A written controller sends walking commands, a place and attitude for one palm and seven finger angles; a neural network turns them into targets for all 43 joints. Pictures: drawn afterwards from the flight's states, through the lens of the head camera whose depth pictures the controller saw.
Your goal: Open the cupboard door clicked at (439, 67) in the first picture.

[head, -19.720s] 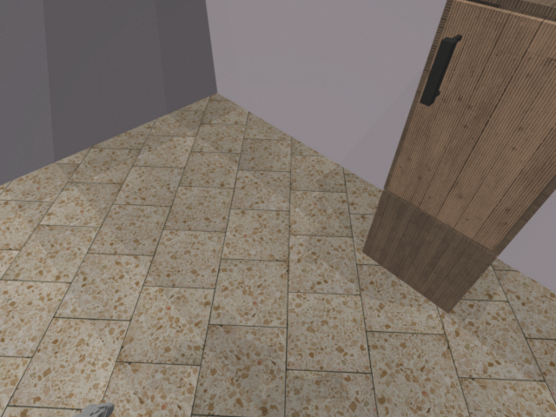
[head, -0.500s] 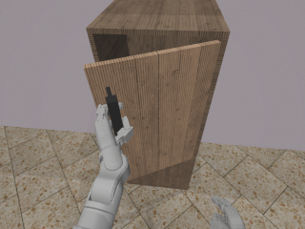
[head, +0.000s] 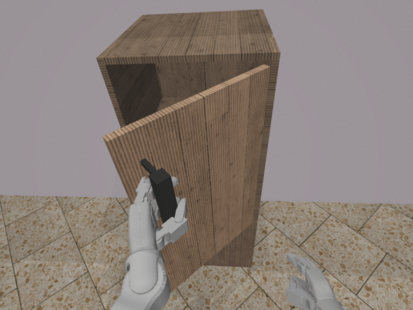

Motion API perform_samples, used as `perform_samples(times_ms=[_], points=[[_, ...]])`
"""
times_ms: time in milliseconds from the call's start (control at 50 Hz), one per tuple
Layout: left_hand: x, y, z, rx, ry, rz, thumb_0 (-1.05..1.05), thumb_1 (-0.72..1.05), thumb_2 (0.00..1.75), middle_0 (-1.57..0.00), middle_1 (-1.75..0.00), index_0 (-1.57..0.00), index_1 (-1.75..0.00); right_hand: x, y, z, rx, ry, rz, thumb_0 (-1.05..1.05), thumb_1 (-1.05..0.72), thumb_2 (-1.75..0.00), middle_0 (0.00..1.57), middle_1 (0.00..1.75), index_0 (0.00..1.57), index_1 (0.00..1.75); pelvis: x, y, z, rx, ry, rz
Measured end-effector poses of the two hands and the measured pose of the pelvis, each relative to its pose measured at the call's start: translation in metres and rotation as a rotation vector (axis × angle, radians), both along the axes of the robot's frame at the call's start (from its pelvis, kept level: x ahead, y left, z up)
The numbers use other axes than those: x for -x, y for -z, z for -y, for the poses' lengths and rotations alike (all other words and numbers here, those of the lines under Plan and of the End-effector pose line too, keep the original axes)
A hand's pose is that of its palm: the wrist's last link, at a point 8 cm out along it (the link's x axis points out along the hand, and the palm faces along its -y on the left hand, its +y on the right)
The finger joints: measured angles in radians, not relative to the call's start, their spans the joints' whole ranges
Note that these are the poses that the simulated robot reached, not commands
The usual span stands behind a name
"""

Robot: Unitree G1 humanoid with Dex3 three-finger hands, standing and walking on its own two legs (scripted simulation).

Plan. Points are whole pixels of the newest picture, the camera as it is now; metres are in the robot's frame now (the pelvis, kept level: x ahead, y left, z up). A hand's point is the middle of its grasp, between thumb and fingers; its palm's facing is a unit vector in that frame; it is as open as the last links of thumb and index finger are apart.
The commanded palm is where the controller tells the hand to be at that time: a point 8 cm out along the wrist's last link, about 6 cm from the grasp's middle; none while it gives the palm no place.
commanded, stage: open thumb and fingers to let go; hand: left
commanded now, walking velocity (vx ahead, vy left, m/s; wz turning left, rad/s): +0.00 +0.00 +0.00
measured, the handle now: (160, 198) +0.29 +0.10 +0.12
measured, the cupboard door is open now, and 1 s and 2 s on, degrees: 44 38 42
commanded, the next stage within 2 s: slide the hand sideways off the handle in 0.86 s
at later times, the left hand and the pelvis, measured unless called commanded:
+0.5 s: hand (167, 219) +0.25 +0.08 +0.12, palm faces +0.33 -0.94 +0.01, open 11.6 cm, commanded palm +0.20 +0.11 +0.12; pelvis -0.02 +0.00 +0.00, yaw +2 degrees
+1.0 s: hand (168, 216) +0.25 +0.08 +0.12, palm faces +0.24 -0.97 -0.03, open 15.8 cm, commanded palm +0.20 +0.10 +0.12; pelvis -0.03 +0.03 +0.00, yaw +1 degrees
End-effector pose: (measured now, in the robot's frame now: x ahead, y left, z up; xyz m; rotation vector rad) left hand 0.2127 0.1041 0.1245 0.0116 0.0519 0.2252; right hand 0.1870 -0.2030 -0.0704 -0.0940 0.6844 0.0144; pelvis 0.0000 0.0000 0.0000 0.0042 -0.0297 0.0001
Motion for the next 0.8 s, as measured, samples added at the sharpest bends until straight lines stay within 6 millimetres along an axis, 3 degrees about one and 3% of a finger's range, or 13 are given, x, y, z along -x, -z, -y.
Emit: perform_samples(times_ms=[140, 280, 400, 540, 660, 800], points=[[-0.008, 0.002, -0.004, 0.004, -0.084, 0.008, 0.0, 0.59, 0.75, -0.33, -1.31, -0.35, -1.32, -0.016, 0.0, -0.007, 0.029, -0.067, -0.007, 0.01, -0.91, -0.9, 0.2, 0.3, 0.2, 0.3, 0.006, 0.0, 0.005, -0.005, -0.025, -0.002], [-0.003, 0.004, -0.013, 0.011, -0.134, 0.014, 0.01, 0.44, 0.7, -0.35, -1.3, -0.37, -1.31, -0.009, 0.003, -0.009, 0.022, -0.066, -0.028, 0.01, -0.91, -0.9, 0.2, 0.3, 0.2, 0.3, 0.007, -0.001, 0.008, -0.013, -0.024, -0.012], [0.006, 0.005, -0.019, 0.005, -0.139, 0.024, 0.01, 0.17, 0.59, -0.34, -1.27, -0.35, -1.28, 0.007, 0.01, -0.004, 0.036, -0.045, -0.06, 0.01, -0.91, -0.9, 0.2, 0.3, 0.2, 0.3, 0.012, -0.001, 0.005, -0.008, -0.027, -0.002], [0.003, 0.004, -0.016, 0.014, -0.098, 0.048, 0.01, -0.23, 0.42, -0.31, -1.22, -0.32, -1.23, 0.025, 0.014, -0.001, 0.054, -0.011, -0.083, 0.01, -0.91, -0.9, 0.2, 0.3, 0.2, 0.3, 0.018, -0.001, -0.002, -0.002, -0.022, 0.005], [0.002, 0.005, -0.021, 0.016, -0.09, 0.044, 0.0, -0.41, 0.34, -0.28, -1.09, -0.29, -1.09, 0.031, 0.01, -0.008, 0.058, 0.001, -0.081, 0.01, -0.91, -0.9, 0.2, 0.3, 0.2, 0.3, 0.021, -0.002, -0.01, 0.005, -0.015, 0.011], [0.001, 0.007, -0.024, 0.0, -0.067, 0.037, 0.0, -0.48, 0.31, -0.25, -0.82, -0.25, -0.82, 0.027, 0.006, -0.024, 0.051, -0.016, -0.056, 0.01, -0.91, -0.9, 0.2, 0.3, 0.2, 0.3, 0.025, 0.0, -0.022, 0.015, -0.012, 0.013]])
